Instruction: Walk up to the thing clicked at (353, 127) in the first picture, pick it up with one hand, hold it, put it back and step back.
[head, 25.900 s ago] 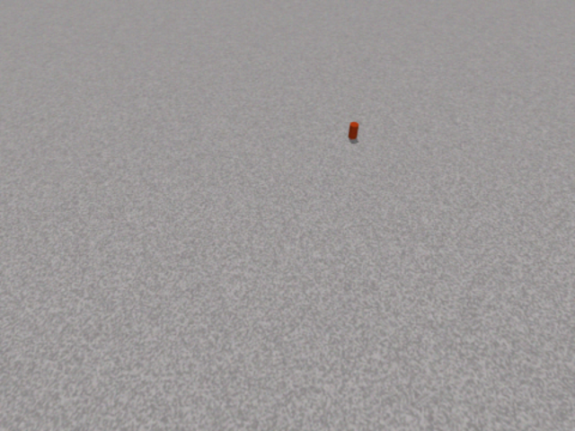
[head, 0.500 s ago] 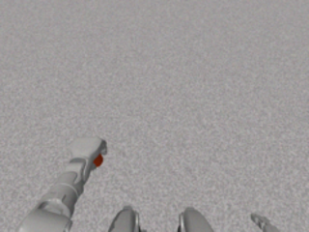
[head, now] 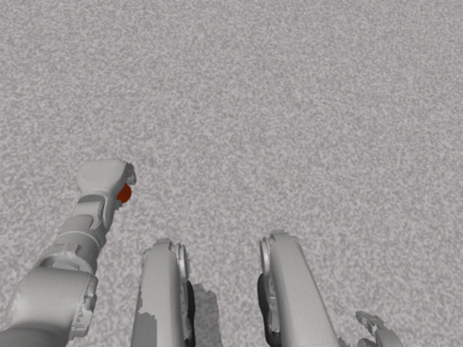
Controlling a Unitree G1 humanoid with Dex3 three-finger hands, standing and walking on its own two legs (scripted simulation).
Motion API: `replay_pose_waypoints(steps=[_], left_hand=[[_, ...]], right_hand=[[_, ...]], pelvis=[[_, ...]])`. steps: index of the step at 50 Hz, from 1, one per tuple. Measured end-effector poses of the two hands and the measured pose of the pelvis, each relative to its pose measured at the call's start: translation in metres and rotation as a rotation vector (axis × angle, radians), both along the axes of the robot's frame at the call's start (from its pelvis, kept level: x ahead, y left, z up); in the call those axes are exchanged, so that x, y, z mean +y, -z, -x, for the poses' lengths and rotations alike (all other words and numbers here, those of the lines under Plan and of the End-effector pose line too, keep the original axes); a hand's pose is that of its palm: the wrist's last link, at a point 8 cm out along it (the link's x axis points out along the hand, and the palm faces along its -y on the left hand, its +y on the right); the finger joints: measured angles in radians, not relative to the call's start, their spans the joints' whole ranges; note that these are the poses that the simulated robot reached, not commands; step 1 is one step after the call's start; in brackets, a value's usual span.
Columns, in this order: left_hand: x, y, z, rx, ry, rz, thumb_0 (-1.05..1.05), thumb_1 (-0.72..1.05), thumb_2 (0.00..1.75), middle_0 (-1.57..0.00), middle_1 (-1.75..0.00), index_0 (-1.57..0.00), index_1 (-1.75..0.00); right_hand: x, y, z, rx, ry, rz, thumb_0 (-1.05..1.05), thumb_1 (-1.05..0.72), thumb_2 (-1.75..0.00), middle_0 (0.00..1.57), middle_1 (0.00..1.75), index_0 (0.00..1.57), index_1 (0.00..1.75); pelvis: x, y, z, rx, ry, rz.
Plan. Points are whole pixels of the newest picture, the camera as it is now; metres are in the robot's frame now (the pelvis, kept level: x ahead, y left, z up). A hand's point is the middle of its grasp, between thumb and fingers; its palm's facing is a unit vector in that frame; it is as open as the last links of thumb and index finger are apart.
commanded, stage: crouch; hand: left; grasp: from above
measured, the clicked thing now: (115, 188) +0.42 +0.23 -0.18
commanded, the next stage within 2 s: lower in 0.86 s
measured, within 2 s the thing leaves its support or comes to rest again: neither
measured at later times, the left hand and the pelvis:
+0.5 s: hand (124, 200) +0.41 +0.23 -0.26, palm faces -0.45 -0.02 -0.89, open 6.7 cm; pelvis -0.01 -0.01 -0.09, yaw -2 degrees
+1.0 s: hand (130, 202) +0.42 +0.23 -0.30, palm faces -0.45 -0.02 -0.89, open 6.7 cm; pelvis -0.02 -0.01 -0.14, yaw -3 degrees
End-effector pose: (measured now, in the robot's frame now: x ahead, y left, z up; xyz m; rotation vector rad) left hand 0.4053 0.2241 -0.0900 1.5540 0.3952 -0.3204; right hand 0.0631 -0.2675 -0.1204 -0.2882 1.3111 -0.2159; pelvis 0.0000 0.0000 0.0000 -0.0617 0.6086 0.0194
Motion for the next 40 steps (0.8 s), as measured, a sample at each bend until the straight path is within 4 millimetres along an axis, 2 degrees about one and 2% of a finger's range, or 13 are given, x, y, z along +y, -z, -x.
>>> replay_pose_waypoints(steps=[7,16,27,40], left_hand=[[0.004,0.044,-0.005,-0.005,-0.01,0.003,-0.01,0.33,0.33,-0.9,-0.39,-1.02,-0.38],[0.007,0.079,-0.012,-0.002,-0.022,0.012,-0.01,0.33,0.34,-0.89,-0.4,-1.01,-0.4],[0.009,0.113,-0.014,0.008,-0.015,0.011,-0.01,0.34,0.33,-0.88,-0.41,-1.0,-0.41],[0.008,0.14,-0.016,0.011,-0.018,0.011,-0.01,0.35,0.32,-0.88,-0.41,-0.99,-0.42]], right_hand=[[-0.006,0.031,-0.009,0.003,-0.043,0.008,0.0,-0.91,-0.9,0.21,0.3,0.21,0.3],[-0.012,0.056,-0.013,0.016,-0.078,0.002,0.0,-0.92,-0.91,0.2,0.3,0.2,0.3],[-0.015,0.086,0.004,0.05,-0.074,-0.007,0.0,-0.92,-0.91,0.2,0.3,0.2,0.3],[-0.018,0.115,0.026,0.085,-0.065,-0.022,0.0,-0.92,-0.91,0.2,0.3,0.2,0.3]], pelvis=[[-0.002,0.034,0.001,0.024,0.002,0.01],[-0.005,0.063,0.003,0.025,0.012,0.018],[-0.007,0.094,0.008,0.014,0.022,0.021],[-0.009,0.125,0.014,-0.01,0.032,0.021]])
